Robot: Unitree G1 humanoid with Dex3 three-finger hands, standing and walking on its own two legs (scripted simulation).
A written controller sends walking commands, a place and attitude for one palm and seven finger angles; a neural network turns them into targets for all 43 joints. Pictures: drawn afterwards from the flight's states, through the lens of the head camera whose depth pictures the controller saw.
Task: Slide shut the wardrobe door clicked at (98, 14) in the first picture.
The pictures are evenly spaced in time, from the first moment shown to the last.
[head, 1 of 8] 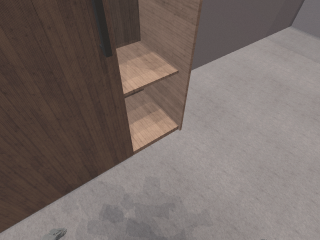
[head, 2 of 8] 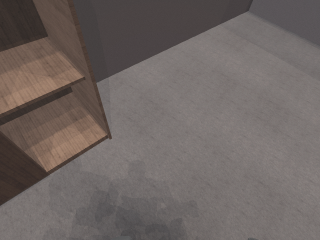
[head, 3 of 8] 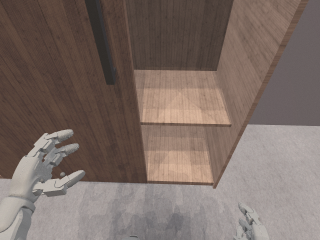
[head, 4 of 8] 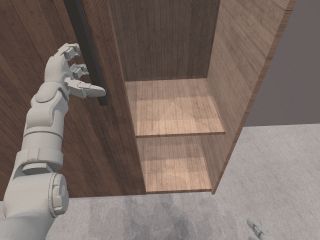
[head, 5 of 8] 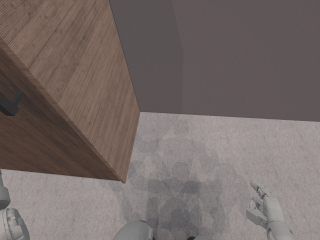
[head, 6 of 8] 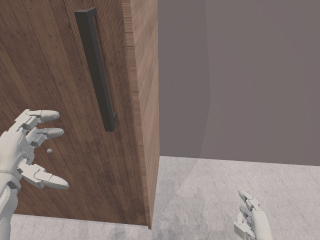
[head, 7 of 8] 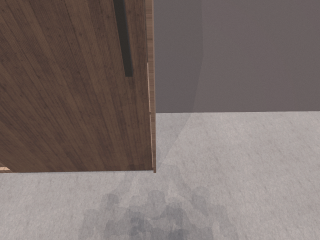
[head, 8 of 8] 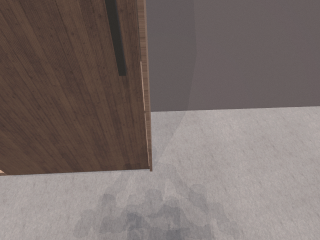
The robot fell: no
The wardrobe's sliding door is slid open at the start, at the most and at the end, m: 0.42 0.42 0.00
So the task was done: yes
